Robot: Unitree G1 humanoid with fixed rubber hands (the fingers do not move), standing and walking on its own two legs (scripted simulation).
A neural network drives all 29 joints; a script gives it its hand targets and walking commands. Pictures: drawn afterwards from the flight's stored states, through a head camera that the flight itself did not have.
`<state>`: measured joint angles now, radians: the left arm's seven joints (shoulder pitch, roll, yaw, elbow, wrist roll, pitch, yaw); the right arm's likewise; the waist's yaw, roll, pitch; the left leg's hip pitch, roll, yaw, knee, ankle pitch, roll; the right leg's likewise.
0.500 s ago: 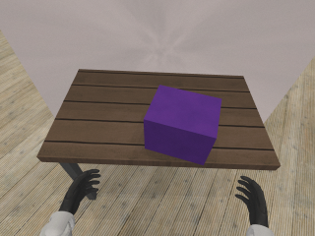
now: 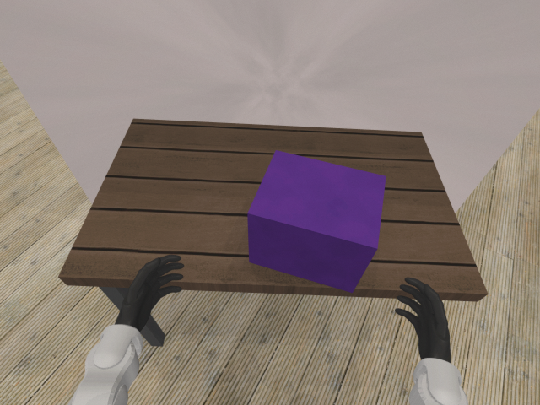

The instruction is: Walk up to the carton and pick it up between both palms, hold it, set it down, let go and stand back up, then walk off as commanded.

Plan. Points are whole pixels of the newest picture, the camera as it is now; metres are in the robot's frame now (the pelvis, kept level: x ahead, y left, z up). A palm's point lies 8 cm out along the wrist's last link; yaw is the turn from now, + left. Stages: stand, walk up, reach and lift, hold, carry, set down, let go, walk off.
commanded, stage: reach and lift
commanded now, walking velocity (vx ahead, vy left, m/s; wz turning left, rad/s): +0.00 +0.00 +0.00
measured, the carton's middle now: (314, 221) +0.46 -0.07 -0.07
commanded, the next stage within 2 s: none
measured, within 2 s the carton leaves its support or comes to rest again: neither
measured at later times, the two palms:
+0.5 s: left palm (153, 253) +0.32 +0.20 +0.04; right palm (420, 292) +0.27 -0.20 +0.03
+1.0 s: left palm (171, 202) +0.39 +0.18 +0.07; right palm (423, 251) +0.33 -0.21 +0.05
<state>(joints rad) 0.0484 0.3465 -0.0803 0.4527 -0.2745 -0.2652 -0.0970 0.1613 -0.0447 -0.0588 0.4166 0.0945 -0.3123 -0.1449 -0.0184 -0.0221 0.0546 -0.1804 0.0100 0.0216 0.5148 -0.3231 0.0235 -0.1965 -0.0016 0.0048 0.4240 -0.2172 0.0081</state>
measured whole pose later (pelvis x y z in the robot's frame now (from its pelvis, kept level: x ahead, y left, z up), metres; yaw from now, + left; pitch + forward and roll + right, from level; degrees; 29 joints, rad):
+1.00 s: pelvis +0.00 +0.00 +0.00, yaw +0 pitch -1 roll -2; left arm -0.59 0.35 -0.06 0.87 -0.25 -0.03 -0.08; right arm -0.44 -0.08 -0.07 0.80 0.12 -0.13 -0.19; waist -0.09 -0.02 0.03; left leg -0.18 0.01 0.02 0.51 -0.32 0.02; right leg -0.20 0.00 0.00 0.42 -0.22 0.01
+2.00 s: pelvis +0.00 +0.00 -0.01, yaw +0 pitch +13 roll -2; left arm -1.02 0.35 -0.15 1.58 -0.29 -0.32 -0.06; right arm -0.88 -0.16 -0.07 1.45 0.24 -0.32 -0.14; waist -0.14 -0.02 -0.11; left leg -0.49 0.01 0.02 0.58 -0.32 0.00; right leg -0.50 0.00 0.00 0.47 -0.21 0.01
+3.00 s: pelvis -0.02 -0.01 -0.04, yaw +0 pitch +28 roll -1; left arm -1.16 0.29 0.08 1.67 -0.02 -0.49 -0.03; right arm -1.00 -0.07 -0.25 1.46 0.01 -0.49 -0.14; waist -0.16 -0.02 -0.22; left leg -0.90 0.01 0.01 0.76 -0.35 0.00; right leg -0.93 0.00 0.00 0.71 -0.25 0.01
